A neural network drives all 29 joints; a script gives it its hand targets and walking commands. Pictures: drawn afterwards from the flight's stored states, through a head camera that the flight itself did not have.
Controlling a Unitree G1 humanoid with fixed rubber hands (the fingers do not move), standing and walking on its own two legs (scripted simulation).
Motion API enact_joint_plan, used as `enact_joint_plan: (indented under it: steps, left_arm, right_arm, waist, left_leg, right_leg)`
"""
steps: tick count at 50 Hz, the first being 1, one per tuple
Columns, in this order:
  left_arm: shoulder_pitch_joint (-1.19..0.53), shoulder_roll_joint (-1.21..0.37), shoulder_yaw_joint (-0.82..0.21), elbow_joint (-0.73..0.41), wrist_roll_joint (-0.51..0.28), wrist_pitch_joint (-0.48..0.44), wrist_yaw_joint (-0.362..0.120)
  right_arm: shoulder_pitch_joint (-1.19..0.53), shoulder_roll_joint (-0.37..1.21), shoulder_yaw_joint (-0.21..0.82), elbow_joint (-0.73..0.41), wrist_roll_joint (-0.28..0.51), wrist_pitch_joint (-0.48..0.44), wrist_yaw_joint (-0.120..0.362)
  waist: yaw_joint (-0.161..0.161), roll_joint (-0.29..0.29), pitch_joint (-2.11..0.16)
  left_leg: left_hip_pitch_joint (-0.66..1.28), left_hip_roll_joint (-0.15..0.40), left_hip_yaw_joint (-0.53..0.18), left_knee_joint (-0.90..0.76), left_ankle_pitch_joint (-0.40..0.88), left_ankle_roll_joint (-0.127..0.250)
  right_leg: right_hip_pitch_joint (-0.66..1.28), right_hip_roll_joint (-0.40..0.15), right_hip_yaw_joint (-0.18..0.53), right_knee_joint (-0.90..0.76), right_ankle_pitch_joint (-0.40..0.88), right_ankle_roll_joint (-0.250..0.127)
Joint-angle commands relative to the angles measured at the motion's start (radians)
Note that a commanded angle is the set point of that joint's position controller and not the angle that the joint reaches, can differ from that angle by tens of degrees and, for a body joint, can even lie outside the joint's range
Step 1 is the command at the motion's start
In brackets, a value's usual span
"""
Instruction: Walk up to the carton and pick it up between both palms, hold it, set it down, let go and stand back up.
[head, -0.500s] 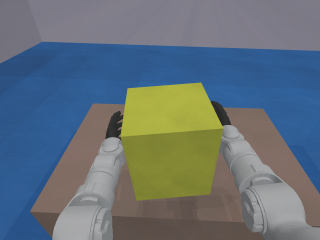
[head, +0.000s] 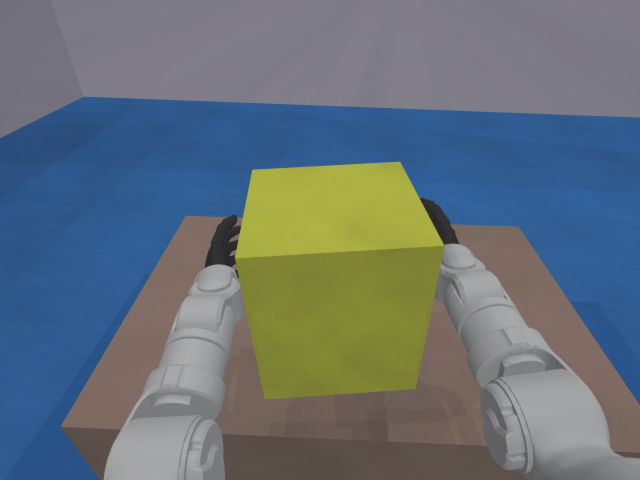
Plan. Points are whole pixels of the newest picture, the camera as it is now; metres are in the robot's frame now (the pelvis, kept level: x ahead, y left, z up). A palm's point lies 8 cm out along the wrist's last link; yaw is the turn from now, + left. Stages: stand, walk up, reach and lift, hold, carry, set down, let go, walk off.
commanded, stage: reach and lift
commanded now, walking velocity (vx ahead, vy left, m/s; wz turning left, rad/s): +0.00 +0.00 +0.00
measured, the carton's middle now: (333, 278) +0.38 -0.01 +0.12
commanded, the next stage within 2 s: hold in 0.84 s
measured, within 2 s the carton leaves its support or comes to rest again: neither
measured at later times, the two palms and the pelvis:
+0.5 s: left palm (222, 260) +0.38 +0.14 +0.15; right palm (445, 243) +0.39 -0.16 +0.17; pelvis +0.00 +0.00 +0.00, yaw +0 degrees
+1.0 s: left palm (217, 248) +0.38 +0.15 +0.18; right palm (448, 232) +0.39 -0.15 +0.19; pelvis +0.00 +0.00 +0.00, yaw +0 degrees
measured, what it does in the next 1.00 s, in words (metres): stands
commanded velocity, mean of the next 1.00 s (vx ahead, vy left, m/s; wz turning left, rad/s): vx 0.00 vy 0.00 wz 0.00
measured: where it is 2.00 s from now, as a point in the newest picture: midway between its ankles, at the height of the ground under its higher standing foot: outside the picture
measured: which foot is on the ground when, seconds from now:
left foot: down 0.00-1.00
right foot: down 0.00-1.00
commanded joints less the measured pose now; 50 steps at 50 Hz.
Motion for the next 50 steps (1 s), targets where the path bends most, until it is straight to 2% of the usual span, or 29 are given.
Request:
enact_joint_plan:
  steps: [1,9,25,37,42,50]
  left_arm:
    - [-0.901,-0.726,-0.344,-0.316,-0.007,-0.049,-0.195]
    - [-0.930,-0.732,-0.354,-0.318,-0.024,-0.030,-0.186]
    - [-0.871,-0.699,-0.363,-0.386,-0.019,0.026,-0.204]
    - [-0.864,-0.677,-0.364,-0.418,-0.025,0.062,-0.214]
    - [-0.840,-0.680,-0.381,-0.456,-0.029,0.083,-0.214]
    - [-0.779,-0.662,-0.370,-0.490,-0.004,0.136,-0.233]
  right_arm:
    - [-0.806,0.877,0.275,-0.375,0.152,-0.062,0.102]
    - [-0.839,0.891,0.276,-0.389,0.153,-0.051,0.103]
    - [-0.804,0.881,0.332,-0.467,0.198,-0.007,0.071]
    - [-0.810,0.873,0.346,-0.503,0.213,0.020,0.060]
    - [-0.791,0.868,0.371,-0.540,0.235,0.036,0.051]
    - [-0.743,0.839,0.390,-0.575,0.265,0.075,0.033]
  waist:
    - [-0.025,0.000,-0.307]
    - [-0.029,-0.002,-0.313]
    - [-0.033,-0.002,-0.332]
    - [-0.035,-0.001,-0.335]
    - [-0.041,0.002,-0.352]
    - [-0.050,-0.001,-0.307]
  left_leg:
    - [0.125,-0.078,-0.039,-0.158,0.133,-0.027]
    - [0.114,-0.079,-0.039,-0.163,0.102,-0.020]
    - [0.144,-0.096,-0.039,-0.142,0.193,-0.019]
    - [0.152,-0.101,-0.036,-0.138,0.201,-0.017]
    - [0.167,-0.103,-0.037,-0.130,0.236,-0.020]
    - [0.180,-0.103,-0.038,-0.135,0.244,-0.016]
  right_leg:
    - [0.267,0.032,-0.005,-0.058,0.127,0.021]
    - [0.253,0.029,-0.009,-0.059,0.100,0.022]
    - [0.318,0.031,-0.010,-0.049,0.225,0.036]
    - [0.325,0.032,-0.011,-0.049,0.234,0.040]
    - [0.344,0.036,-0.009,-0.046,0.275,0.041]
    - [0.357,0.037,-0.004,-0.056,0.282,0.043]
